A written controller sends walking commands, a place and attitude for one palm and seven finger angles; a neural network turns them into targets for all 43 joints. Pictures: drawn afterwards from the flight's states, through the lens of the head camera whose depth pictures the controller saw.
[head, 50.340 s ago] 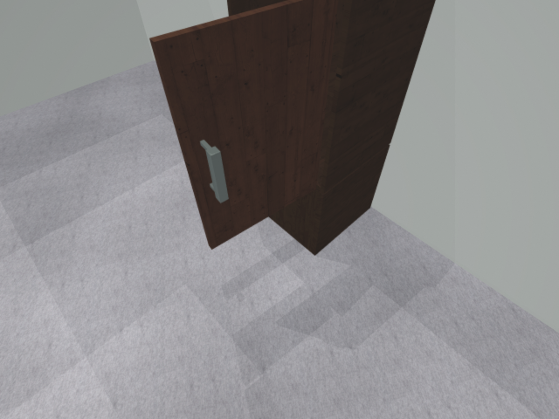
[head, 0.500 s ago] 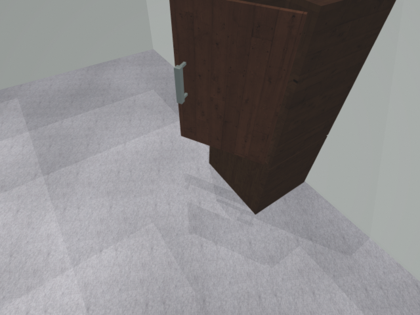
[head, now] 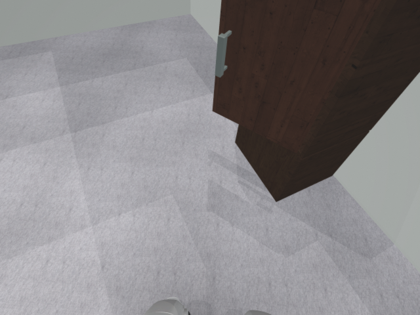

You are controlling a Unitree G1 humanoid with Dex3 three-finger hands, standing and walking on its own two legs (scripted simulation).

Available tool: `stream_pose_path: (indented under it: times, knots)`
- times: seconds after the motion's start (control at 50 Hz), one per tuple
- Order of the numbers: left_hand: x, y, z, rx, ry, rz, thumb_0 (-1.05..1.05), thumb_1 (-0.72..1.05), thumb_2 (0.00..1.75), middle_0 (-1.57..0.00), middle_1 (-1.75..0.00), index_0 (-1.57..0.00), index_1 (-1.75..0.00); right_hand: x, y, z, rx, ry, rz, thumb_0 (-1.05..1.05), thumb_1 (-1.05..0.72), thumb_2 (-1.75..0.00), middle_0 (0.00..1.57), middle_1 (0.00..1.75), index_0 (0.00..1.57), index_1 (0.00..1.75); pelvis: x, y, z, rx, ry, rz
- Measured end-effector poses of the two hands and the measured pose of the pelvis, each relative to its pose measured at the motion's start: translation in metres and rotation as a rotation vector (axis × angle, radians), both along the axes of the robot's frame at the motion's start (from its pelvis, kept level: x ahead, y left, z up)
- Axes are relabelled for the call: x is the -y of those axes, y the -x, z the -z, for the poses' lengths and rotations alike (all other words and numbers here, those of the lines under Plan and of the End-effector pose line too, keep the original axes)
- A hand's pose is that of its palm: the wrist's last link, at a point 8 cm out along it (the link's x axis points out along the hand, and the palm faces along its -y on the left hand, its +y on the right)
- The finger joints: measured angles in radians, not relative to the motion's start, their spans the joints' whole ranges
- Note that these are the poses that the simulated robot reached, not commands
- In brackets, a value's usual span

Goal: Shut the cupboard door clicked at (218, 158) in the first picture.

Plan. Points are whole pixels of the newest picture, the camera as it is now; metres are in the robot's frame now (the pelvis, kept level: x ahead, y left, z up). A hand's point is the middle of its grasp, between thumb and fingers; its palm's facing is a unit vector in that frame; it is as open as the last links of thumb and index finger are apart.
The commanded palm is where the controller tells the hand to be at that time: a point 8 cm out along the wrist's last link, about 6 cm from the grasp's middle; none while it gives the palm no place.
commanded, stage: walk to a spot facing it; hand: left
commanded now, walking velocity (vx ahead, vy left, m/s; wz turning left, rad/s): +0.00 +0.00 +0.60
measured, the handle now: (223, 54) +0.89 -0.02 -0.02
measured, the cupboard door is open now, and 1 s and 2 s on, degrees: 30 30 30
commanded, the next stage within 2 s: turn to face it in 1.82 s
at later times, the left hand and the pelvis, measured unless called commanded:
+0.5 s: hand out of the picture -0.01 +0.15 -0.13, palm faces +0.31 -0.90 -0.32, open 7.4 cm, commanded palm none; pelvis -0.02 -0.07 +0.02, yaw +19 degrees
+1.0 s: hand out of the picture -0.09 +0.16 -0.14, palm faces +0.62 -0.75 -0.25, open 7.4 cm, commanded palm none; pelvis -0.02 -0.06 +0.02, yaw +37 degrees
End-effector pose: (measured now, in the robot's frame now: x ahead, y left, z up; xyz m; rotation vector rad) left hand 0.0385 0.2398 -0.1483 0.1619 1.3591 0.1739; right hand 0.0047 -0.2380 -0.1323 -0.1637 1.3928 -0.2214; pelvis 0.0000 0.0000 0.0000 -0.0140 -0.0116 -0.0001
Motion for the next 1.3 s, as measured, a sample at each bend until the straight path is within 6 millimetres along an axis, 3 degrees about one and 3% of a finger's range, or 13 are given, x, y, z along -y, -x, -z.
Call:
stream_pose_path:
  times: [0.16,0.28,0.34,0.4,0.54,0.62,0.74,0.8,0.86,0.94,1.1,1.2,1.3]
  knots:
    - [-0.013,-0.035,-0.037,0.178,-0.054,-0.024,0.0,0.91,0.9,-0.2,-0.29,-0.2,-0.29,0.014,-0.034,-0.017,0.059,0.006,-0.105,0.01,-0.9,-0.9,0.2,0.3,0.2,0.3,0.01,0.01,-0.018,-0.047,0.015,-0.084]
    - [0.0,-0.031,-0.05,0.245,-0.092,-0.075,0.0,0.91,0.9,-0.2,-0.29,-0.2,-0.29,0.042,-0.061,-0.016,0.098,0.0,-0.182,0.01,-0.9,-0.9,0.2,0.3,0.2,0.3,0.035,0.016,-0.017,-0.052,0.017,-0.17]
    - [0.012,-0.011,-0.051,0.254,-0.12,-0.115,0.0,0.91,0.9,-0.2,-0.3,-0.2,-0.29,0.059,-0.078,-0.007,0.114,-0.012,-0.216,0.01,-0.9,-0.9,0.2,0.3,0.2,0.3,0.053,0.018,-0.011,-0.059,-0.005,-0.212]
    - [0.027,0.024,-0.053,0.197,-0.141,-0.169,0.0,0.91,0.9,-0.2,-0.3,-0.2,-0.29,0.071,-0.095,-0.004,0.123,-0.018,-0.256,0.01,-0.9,-0.9,0.2,0.3,0.2,0.3,0.064,0.021,-0.012,-0.045,-0.015,-0.256]
    - [0.058,0.087,-0.052,0.082,-0.117,-0.304,0.0,0.9,0.9,-0.2,-0.3,-0.2,-0.29,0.07,-0.124,-0.01,0.11,-0.042,-0.376,0.01,-0.91,-0.9,0.2,0.3,0.2,0.3,0.076,0.017,-0.02,-0.036,-0.044,-0.372]
    - [0.071,0.118,-0.043,0.063,-0.091,-0.399,0.0,0.9,0.9,-0.2,-0.3,-0.2,-0.3,0.049,-0.143,-0.009,0.088,-0.048,-0.481,0.01,-0.91,-0.9,0.2,0.3,0.2,0.3,0.076,0.017,-0.017,-0.036,-0.045,-0.445]
    - [0.076,0.176,-0.015,0.01,-0.042,-0.548,0.0,0.9,0.9,-0.21,-0.3,-0.2,-0.3,-0.007,-0.186,-0.011,0.179,-0.05,-0.645,0.01,-0.91,-0.9,0.2,0.3,0.2,0.3,0.061,0.022,-0.002,-0.034,-0.028,-0.534]
    - [0.074,0.195,-0.011,-0.036,-0.032,-0.585,0.0,0.9,0.9,-0.21,-0.3,-0.2,-0.29,-0.03,-0.198,-0.021,0.243,-0.058,-0.692,0.01,-0.91,-0.9,0.2,0.3,0.2,0.3,0.058,0.026,-0.003,-0.024,-0.032,-0.55]
    - [0.069,0.195,-0.018,-0.02,-0.038,-0.61,0.0,0.91,0.9,-0.2,-0.3,-0.2,-0.29,-0.039,-0.2,-0.03,0.27,-0.056,-0.723,0.01,-0.9,-0.9,0.2,0.3,0.2,0.3,0.058,0.027,-0.011,-0.015,-0.015,-0.582]
    - [0.058,0.179,-0.031,0.072,-0.064,-0.622,0.0,0.91,0.9,-0.2,-0.29,-0.2,-0.29,-0.038,-0.197,-0.033,0.257,-0.066,-0.749,0.01,-0.9,-0.9,0.2,0.3,0.2,0.3,0.061,0.025,-0.017,-0.007,-0.006,-0.619]
    - [0.05,0.13,-0.052,0.226,-0.162,-0.613,0.0,0.91,0.9,-0.2,-0.3,-0.2,-0.29,-0.005,-0.202,-0.006,0.152,-0.088,-0.75,0.01,-0.9,-0.9,0.21,0.3,0.2,0.3,0.075,-0.007,-0.009,-0.018,-0.022,-0.701]
    - [0.076,0.134,-0.056,0.221,-0.184,-0.715,0.0,0.91,0.9,-0.2,-0.3,-0.2,-0.29,-0.002,-0.224,0.0,0.077,-0.075,-0.808,0.01,-0.9,-0.9,0.2,0.3,0.2,0.3,0.074,-0.027,-0.012,-0.012,-0.031,-0.792]
    - [0.11,0.146,-0.053,0.127,-0.104,-0.815,0.0,0.91,0.9,-0.2,-0.3,-0.2,-0.29,-0.027,-0.252,-0.015,0.071,-0.092,-0.86,0.01,-0.91,-0.9,0.2,0.3,0.2,0.3,0.061,-0.047,-0.025,-0.026,-0.028,-0.866]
